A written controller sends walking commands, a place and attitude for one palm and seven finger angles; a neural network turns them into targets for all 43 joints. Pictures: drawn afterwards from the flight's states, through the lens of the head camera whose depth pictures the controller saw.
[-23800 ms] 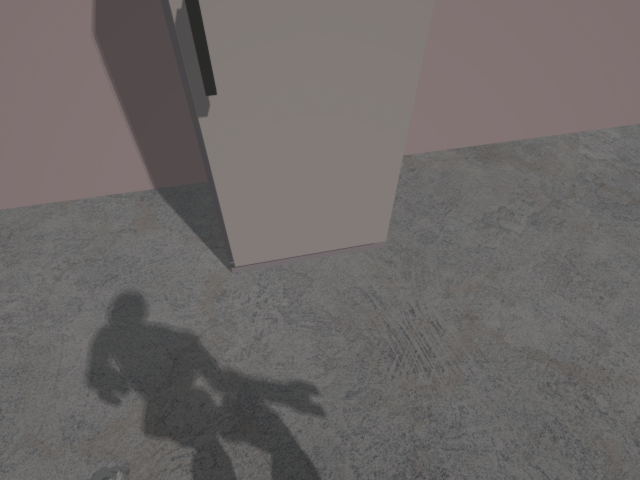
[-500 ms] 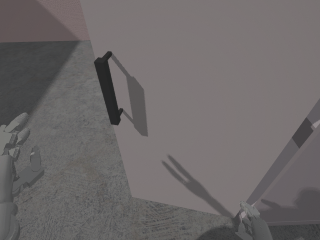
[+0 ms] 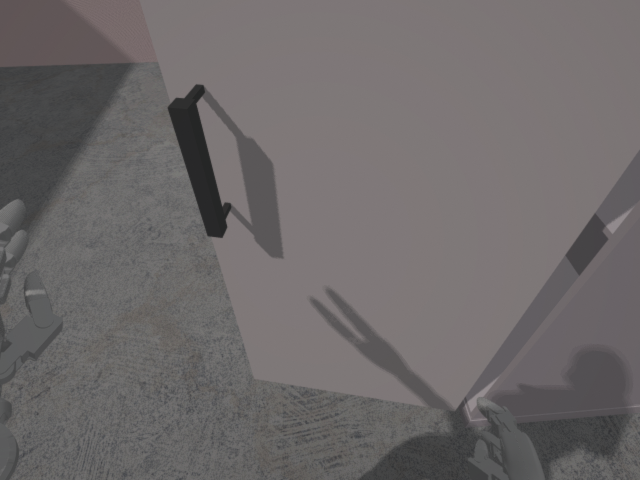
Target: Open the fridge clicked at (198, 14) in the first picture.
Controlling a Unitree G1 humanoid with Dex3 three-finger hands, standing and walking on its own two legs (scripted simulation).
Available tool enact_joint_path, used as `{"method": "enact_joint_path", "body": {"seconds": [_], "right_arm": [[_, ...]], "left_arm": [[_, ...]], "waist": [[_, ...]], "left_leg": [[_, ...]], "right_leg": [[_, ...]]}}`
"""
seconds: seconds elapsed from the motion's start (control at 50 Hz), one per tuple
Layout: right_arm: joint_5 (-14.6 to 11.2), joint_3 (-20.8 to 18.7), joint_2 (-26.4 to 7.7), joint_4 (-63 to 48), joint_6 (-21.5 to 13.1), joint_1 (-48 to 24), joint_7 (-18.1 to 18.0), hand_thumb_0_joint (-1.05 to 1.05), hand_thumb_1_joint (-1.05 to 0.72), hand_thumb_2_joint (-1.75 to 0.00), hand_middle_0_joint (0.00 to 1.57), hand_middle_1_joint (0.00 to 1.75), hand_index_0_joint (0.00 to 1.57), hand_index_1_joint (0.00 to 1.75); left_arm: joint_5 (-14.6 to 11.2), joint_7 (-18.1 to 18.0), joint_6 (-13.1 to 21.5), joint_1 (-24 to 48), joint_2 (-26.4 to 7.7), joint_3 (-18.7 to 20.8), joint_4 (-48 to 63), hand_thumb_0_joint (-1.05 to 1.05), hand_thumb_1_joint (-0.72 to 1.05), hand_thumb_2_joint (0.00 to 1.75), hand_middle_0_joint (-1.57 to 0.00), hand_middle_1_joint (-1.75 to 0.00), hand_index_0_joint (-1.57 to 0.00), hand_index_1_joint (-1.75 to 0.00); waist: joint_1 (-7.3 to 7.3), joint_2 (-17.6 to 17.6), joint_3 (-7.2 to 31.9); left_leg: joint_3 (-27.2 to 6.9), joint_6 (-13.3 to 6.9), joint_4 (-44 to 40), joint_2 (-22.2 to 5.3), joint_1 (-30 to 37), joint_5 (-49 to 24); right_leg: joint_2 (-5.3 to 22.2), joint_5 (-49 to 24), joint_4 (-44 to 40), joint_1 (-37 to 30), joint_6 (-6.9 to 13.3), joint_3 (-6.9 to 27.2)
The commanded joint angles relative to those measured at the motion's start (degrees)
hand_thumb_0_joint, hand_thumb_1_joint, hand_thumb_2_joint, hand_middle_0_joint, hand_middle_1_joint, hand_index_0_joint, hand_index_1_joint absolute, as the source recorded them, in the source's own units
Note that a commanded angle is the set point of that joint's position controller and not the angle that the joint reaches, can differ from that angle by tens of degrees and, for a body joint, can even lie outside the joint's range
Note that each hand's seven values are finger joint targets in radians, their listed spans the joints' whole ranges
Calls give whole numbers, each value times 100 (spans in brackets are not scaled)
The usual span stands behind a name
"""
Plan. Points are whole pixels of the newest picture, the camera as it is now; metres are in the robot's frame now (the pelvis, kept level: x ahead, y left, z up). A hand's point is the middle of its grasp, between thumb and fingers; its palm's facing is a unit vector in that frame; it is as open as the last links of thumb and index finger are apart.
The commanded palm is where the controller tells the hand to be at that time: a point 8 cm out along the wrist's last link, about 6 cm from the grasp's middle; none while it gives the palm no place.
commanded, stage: step back with the hand held close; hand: left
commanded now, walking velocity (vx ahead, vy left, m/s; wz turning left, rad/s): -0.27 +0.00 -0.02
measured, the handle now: (208, 167) +0.48 +0.22 +0.14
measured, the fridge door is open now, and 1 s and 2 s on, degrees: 76 76 76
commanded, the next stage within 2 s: stop stepping back and stand still in 1.22 s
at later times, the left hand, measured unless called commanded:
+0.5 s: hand out of the picture +0.13 +0.29 +0.15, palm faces +0.47 -0.76 -0.45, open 7.4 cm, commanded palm +0.06 +0.32 +0.18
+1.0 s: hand out of the picture +0.05 +0.30 +0.16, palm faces +0.55 -0.71 -0.45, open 7.4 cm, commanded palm +0.00 +0.31 +0.18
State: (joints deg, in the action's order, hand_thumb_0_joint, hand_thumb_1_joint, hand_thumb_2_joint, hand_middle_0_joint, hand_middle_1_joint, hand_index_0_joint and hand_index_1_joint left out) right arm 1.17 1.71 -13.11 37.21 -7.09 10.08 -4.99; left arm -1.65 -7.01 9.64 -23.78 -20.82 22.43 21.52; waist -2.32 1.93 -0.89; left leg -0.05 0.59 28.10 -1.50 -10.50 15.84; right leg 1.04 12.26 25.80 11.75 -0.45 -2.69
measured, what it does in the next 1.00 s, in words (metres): walks backwards: right foot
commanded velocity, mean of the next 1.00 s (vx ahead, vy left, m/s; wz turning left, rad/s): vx -0.32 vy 0.00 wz -0.05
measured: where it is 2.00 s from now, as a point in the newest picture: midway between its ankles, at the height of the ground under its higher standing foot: outside the picture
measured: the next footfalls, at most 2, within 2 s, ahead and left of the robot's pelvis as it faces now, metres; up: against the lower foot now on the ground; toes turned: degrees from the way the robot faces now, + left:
right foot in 1.00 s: -0.15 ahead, -0.10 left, +0.00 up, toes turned +6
left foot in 1.18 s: -0.09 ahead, +0.11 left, +0.00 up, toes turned +3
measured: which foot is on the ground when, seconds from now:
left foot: down 0.00-1.00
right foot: down 0.00-0.82, up 0.84-0.98, down 1.00-1.00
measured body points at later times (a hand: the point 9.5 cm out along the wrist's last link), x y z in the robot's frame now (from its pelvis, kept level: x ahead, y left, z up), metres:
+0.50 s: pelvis -0.07 +0.02 -0.02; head -0.06 +0.04 +0.43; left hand +0.10 +0.33 +0.18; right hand +0.10 -0.21 -0.09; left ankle -0.01 +0.12 -0.74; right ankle +0.02 -0.12 -0.74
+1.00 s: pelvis -0.13 +0.01 -0.02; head -0.11 +0.03 +0.43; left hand +0.02 +0.34 +0.18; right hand +0.06 -0.20 -0.09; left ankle -0.01 +0.13 -0.74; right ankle -0.19 -0.10 -0.74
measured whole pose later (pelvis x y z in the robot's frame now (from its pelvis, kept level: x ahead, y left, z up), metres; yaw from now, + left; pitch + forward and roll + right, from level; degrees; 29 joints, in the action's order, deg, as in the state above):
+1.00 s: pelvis -0.13 +0.01 -0.02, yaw +3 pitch +3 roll -2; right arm 1.7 0.2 -9.8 35.9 -10.2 11.3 -3.7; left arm -1.0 -8.8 16.3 -28.0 -23.9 28.3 28.6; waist -2.7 -1.5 0.5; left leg 1.1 -0.5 34.5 -2.6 -31.5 5.9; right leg -4.4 24.9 35.7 13.8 1.1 1.6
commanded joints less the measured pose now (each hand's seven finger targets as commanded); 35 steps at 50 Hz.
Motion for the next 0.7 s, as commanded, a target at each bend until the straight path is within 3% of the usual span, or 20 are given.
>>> {"method": "enact_joint_path", "body": {"seconds": [0.0, 0.04, 0.08, 0.12, 0.18, 0.24, 0.3, 0.34, 0.36, 0.4, 0.46, 0.48, 0.52, 0.54, 0.58, 0.62, 0.66, 0.68], "right_arm": [[-41, -319, -609, -1150, -71, -433, -58, 0, -90, -90, 20, 30, 20, 30], [-55, -352, -618, -1263, 27, -424, -80, 0, -90, -90, 20, 30, 20, 30], [-59, -377, -631, -1344, 73, -465, -118, 0, -90, -90, 20, 30, 20, 30], [-73, -375, -616, -1395, 106, -413, -133, 0, -90, -90, 20, 30, 20, 30], [-66, -387, -682, -1428, 71, -426, -162, 0, -90, -90, 20, 30, 20, 30], [-86, -392, -707, -1404, 5, -309, -156, 0, -90, -90, 20, 30, 20, 30], [-94, -379, -697, -1370, -73, -240, -136, 0, -90, -90, 20, 30, 20, 30], [-89, -373, -688, -1317, -102, -194, -116, 0, -90, -90, 20, 30, 20, 30], [-79, -364, -690, -1302, -124, -191, -109, 0, -90, -90, 20, 30, 20, 30], [-59, -337, -672, -1264, -183, -214, -123, 0, -90, -90, 20, 30, 20, 30], [-66, -368, -740, -1299, -272, -200, -132, 0, -90, -90, 20, 30, 20, 30], [-67, -401, -767, -1322, -304, -224, -135, 0, -90, -90, 20, 30, 20, 30], [-67, -412, -734, -1343, -352, -196, -99, 0, -90, -90, 20, 30, 20, 30], [-54, -419, -726, -1324, -385, -190, -81, 0, -90, -90, 20, 30, 20, 30], [-29, -443, -703, -1235, -425, -51, -52, 0, -90, -90, 20, 30, 20, 30], [-34, -413, -629, -1134, -437, -75, -11, 0, -90, -90, 20, 30, 20, 30], [-6, -355, -539, -966, -385, -111, 21, 0, -90, -90, 20, 30, 20, 30], [14, -352, -558, -911, -356, -148, 24, 0, -90, -90, 20, 30, 20, 30]], "left_arm": [[-19, -133, 365, -499, -1090, 664, 1367, 0, 90, 90, -20, -30, -20, -30], [-17, -179, 389, -519, -1226, 818, 1583, 0, 90, 90, -20, -30, -20, -30], [-16, -227, 418, -511, -1427, 1029, 1755, 0, 90, 90, -20, -30, -20, -30], [-14, -247, 433, -563, -1339, 985, 1696, 0, 90, 90, -20, -30, -20, -30], [25, -271, 485, -351, -1359, 1006, 1746, 0, 90, 90, -20, -30, -20, -30], [94, -285, 554, -252, -1208, 901, 1616, 0, 90, 90, -20, -30, -20, -30], [145, -303, 625, -117, -1198, 864, 1585, 0, 90, 90, -20, -30, -20, -30], [162, -319, 674, -81, -1226, 864, 1581, 0, 90, 90, -20, -30, -20, -30], [164, -330, 705, 1, -1229, 850, 1672, 0, 90, 90, -20, -30, -20, -30], [177, -364, 767, 85, -1288, 896, 1835, 0, 90, 90, -20, -30, -20, -30], [246, -385, 867, 0, -1246, 1000, 1824, 0, 90, 90, -20, -30, -20, -30], [281, -381, 891, -45, -1330, 1136, 1754, 0, 90, 90, -20, -30, -20, -30], [317, -349, 936, -59, -1233, 1100, 1731, 0, 90, 90, -20, -30, -20, -30], [320, -338, 973, -81, -1291, 1164, 1711, 0, 90, 90, -20, -30, -20, -30], [278, -296, 1015, -51, -1320, 1145, 1756, 0, 90, 90, -20, -30, -20, -30], [205, -283, 990, 42, -1333, 1056, 1783, 0, 90, 90, -20, -30, -20, -30], [126, -319, 926, 90, -1358, 969, 1773, 0, 90, 90, -20, -30, -20, -30], [105, -339, 901, 115, -1399, 974, 1790, 0, 90, 90, -20, -30, -20, -30]], "waist": [[90, 109, 1069], [75, -20, 1227], [47, 98, 1296], [65, 95, 1168], [49, 354, 869], [104, 266, 664], [167, -33, 431], [189, -300, 351], [202, -246, 339], [201, 87, 390], [147, 718, 540], [100, 830, 602], [116, 834, 545], [120, 703, 508], [201, 104, 543], [227, -451, 478], [235, -691, 383], [240, -596, 507]], "left_leg": [[-43, -194, -180, -193, -126, -2133], [-126, -180, -190, -248, -300, -2327], [-192, -186, -231, -272, -449, -2324], [-233, -210, -303, -331, -696, -2115], [-397, -332, -588, -415, -1418, -1066], [-416, -428, -649, -433, -2131, 268], [-392, -449, -473, -265, -2478, 1494], [-367, -427, -225, -160, -2376, 1717], [-366, -411, -164, -130, -2320, 1787], [-495, -416, -378, -202, -2272, 1699], [-872, -608, -1051, -583, -3212, 2361], [-1046, -687, -1221, -707, -3542, 2548], [-1023, -729, -1107, -749, -3774, 2504], [-979, -741, -911, -698, -3788, 2433], [-619, -508, -255, -311, -3133, 1948], [-319, -330, 407, -22, -2477, 1877], [-138, -173, 945, 165, -1692, 1334], [-103, -132, 921, 175, -1415, 1000]], "right_leg": [[482, -1975, 48, -388, 97, 336], [393, -2098, 258, -497, 62, 291], [349, -2158, 412, -568, 57, 285], [284, -2019, 533, -541, 19, 271], [160, -1396, 686, -664, -25, 294], [175, -1010, 788, -794, -14, 415], [357, -196, 432, -505, 65, 694], [477, 491, 68, -95, 138, 895], [513, 844, -44, 76, 162, 918], [404, 786, 138, 101, 142, 742], [-15, 375, 1121, -869, -32, 398], [-153, 139, 1438, -1253, -66, 341], [-238, -328, 1722, -1406, -59, 387], [-199, -492, 1641, -1357, -24, 542], [105, -657, 944, -684, 142, 997], [505, 384, 110, 220, 309, 1559], [884, 921, -477, 1179, 501, 1802], [921, 620, -454, 1263, 530, 1717]]}}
